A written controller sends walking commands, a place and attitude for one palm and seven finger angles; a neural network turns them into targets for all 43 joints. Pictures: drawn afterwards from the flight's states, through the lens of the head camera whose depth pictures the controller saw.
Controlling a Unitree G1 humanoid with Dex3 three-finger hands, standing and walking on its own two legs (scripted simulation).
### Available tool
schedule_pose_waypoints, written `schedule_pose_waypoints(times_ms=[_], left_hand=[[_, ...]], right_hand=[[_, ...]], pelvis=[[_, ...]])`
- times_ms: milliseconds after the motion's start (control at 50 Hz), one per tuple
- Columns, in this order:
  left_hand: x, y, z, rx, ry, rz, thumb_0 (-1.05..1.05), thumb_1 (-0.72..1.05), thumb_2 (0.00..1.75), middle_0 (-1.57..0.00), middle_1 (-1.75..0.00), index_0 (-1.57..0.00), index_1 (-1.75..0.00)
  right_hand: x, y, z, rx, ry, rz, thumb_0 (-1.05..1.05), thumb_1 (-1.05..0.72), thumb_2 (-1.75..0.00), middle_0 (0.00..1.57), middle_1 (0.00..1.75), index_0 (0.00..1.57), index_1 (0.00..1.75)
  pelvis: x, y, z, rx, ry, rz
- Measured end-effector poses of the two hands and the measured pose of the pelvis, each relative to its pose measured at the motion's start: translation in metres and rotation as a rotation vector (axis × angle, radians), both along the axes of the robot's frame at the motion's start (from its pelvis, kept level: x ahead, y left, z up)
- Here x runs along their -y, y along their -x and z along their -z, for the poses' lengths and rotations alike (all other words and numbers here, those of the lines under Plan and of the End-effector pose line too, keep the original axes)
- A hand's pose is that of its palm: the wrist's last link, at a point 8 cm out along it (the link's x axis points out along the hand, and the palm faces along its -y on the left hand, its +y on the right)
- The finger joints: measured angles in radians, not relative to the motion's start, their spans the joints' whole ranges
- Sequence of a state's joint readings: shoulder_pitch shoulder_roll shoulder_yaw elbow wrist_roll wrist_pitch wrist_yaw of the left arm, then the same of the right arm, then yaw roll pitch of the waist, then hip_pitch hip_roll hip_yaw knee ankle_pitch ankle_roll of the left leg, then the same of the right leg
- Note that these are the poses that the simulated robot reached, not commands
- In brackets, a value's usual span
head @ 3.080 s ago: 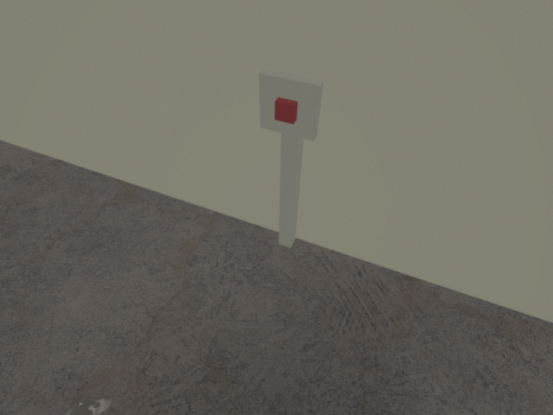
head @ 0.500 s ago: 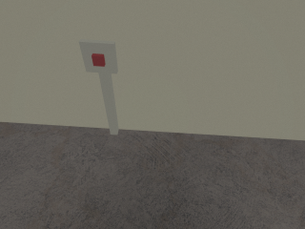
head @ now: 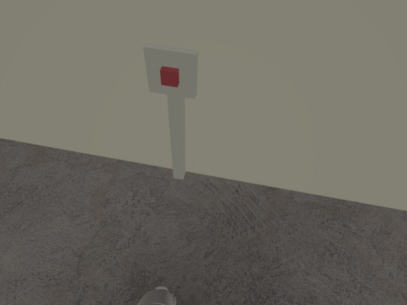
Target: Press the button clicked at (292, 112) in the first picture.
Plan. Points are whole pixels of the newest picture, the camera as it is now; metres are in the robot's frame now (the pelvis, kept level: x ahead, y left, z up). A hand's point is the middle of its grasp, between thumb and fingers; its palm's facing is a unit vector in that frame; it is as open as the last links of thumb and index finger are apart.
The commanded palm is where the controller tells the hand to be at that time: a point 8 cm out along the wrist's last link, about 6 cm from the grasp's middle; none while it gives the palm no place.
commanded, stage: take the last steps up to it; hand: left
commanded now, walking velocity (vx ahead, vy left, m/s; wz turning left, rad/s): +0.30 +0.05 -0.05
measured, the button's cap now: (170, 76) +0.81 +0.21 -0.03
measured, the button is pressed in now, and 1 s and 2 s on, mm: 0 0 0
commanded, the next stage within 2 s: come to a stop and stand still in 0.60 s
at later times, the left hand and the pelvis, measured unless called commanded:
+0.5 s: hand (128, 233) +0.29 +0.22 -0.14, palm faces -0.06 -0.98 -0.18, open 7.3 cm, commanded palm none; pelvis +0.18 +0.05 +0.02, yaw -4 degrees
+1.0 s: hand (127, 222) +0.33 +0.24 -0.17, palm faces +0.00 -0.98 -0.17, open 7.3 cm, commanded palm none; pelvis +0.30 +0.06 +0.01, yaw -5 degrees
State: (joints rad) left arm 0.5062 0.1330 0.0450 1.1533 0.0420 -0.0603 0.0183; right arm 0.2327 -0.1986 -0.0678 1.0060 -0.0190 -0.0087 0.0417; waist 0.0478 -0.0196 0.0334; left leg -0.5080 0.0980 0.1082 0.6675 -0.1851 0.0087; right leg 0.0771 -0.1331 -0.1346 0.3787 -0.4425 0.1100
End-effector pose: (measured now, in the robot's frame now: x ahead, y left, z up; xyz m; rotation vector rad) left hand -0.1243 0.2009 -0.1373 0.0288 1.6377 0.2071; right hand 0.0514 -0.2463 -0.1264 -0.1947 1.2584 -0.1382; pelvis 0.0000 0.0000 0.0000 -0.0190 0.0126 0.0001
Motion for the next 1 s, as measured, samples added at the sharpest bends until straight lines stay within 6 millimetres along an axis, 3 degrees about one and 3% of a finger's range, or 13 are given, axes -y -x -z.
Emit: schedule_pose_waypoints(times_ms=[40,100,160,260,380,560,620,660,760,840,920,1000], left_hand=[[-0.017,-0.016,0.012,-0.028,0.011,0.000,0.01,0.91,0.90,-0.21,-0.30,-0.21,-0.30],[-0.045,-0.062,0.014,0.008,-0.003,0.024,0.01,0.91,0.90,-0.21,-0.30,-0.21,-0.30],[-0.069,-0.129,0.008,0.130,-0.029,0.068,0.01,0.91,0.90,-0.20,-0.30,-0.20,-0.30],[-0.089,-0.239,-0.010,0.345,-0.059,0.122,0.01,0.91,0.90,-0.20,-0.29,-0.20,-0.30],[-0.085,-0.335,-0.027,0.473,-0.055,0.174,0.00,0.91,0.90,-0.20,-0.29,-0.20,-0.30],[-0.051,-0.434,-0.020,0.470,-0.030,0.267,0.00,0.91,0.90,-0.20,-0.29,-0.20,-0.30],[-0.040,-0.451,-0.013,0.483,-0.026,0.251,0.00,0.91,0.90,-0.20,-0.30,-0.20,-0.30],[-0.042,-0.452,-0.014,0.489,-0.043,0.195,-0.01,0.92,0.90,-0.20,-0.30,-0.21,-0.30],[-0.060,-0.444,-0.018,0.396,-0.082,0.170,-0.02,0.95,0.90,-0.21,-0.30,-0.21,-0.30],[-0.069,-0.437,-0.009,0.293,-0.060,0.166,-0.01,0.93,0.90,-0.20,-0.30,-0.20,-0.30],[-0.079,-0.440,0.006,0.241,-0.032,0.138,0.00,0.92,0.90,-0.20,-0.30,-0.20,-0.30],[-0.085,-0.447,0.004,0.229,-0.034,0.145,0.00,0.92,0.90,-0.20,-0.30,-0.20,-0.30]], right_hand=[[-0.016,-0.035,0.004,0.060,0.021,-0.020,0.00,-0.91,-0.89,0.20,0.30,0.20,0.30],[-0.039,-0.064,-0.001,0.106,0.021,-0.010,0.00,-0.91,-0.89,0.20,0.30,0.20,0.30],[-0.058,-0.074,-0.009,0.112,0.003,0.022,0.00,-0.91,-0.89,0.20,0.30,0.20,0.30],[-0.067,-0.079,-0.016,0.084,0.007,0.079,-0.02,-0.95,-0.89,0.21,0.30,0.20,0.30],[-0.083,-0.071,-0.005,-0.029,-0.040,0.131,-0.01,-0.93,-0.89,0.20,0.30,0.20,0.30],[-0.094,-0.060,0.009,-0.248,-0.105,0.239,0.00,-0.91,-0.89,0.20,0.30,0.20,0.30],[-0.088,-0.071,0.011,-0.309,-0.113,0.242,0.00,-0.91,-0.89,0.20,0.30,0.20,0.30],[-0.081,-0.090,0.008,-0.313,-0.101,0.224,0.00,-0.91,-0.89,0.20,0.30,0.20,0.30],[-0.062,-0.171,0.000,-0.193,-0.049,0.180,0.00,-0.91,-0.89,0.20,0.30,0.20,0.30],[-0.061,-0.236,-0.003,-0.071,-0.007,0.154,0.00,-0.92,-0.89,0.20,0.30,0.20,0.30],[-0.069,-0.279,-0.004,-0.006,0.023,0.130,0.00,-0.93,-0.89,0.20,0.30,0.20,0.30],[-0.078,-0.305,-0.013,0.041,0.029,0.109,0.00,-0.93,-0.89,0.20,0.30,0.20,0.30]], pelvis=[[-0.016,-0.017,0.010,0.003,-0.004,-0.004],[-0.030,-0.036,0.006,0.015,-0.009,0.013],[-0.040,-0.056,-0.006,0.021,-0.019,0.030],[-0.054,-0.090,-0.018,0.020,-0.034,0.042],[-0.061,-0.132,-0.021,0.021,-0.049,0.048],[-0.042,-0.206,-0.011,0.015,-0.042,0.071],[-0.033,-0.227,-0.006,0.021,-0.019,0.061],[-0.030,-0.240,-0.009,0.028,-0.011,0.055],[-0.033,-0.268,-0.018,0.021,0.004,0.052],[-0.045,-0.288,-0.017,0.023,0.018,0.062],[-0.059,-0.305,-0.010,0.033,0.008,0.074],[-0.062,-0.305,-0.014,0.027,-0.001,0.089]])
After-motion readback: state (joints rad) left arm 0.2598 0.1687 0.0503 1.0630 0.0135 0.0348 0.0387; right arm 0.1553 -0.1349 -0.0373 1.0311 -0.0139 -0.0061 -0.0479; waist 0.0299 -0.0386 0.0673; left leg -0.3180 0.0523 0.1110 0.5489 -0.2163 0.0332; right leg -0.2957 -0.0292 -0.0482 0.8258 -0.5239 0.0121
